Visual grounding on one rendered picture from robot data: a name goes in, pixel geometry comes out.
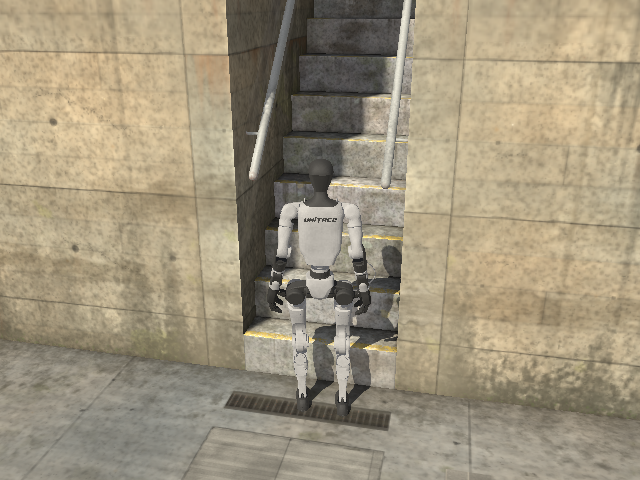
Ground stairs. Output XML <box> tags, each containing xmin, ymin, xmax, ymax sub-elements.
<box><xmin>244</xmin><ymin>0</ymin><xmax>416</xmax><ymax>389</ymax></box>

